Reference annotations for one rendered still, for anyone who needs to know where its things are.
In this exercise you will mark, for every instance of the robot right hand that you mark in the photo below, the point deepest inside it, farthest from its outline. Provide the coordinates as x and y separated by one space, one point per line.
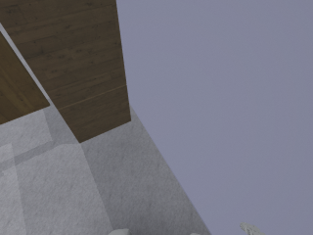
250 229

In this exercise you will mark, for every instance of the cupboard door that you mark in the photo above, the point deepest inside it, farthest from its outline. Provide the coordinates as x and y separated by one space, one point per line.
19 94

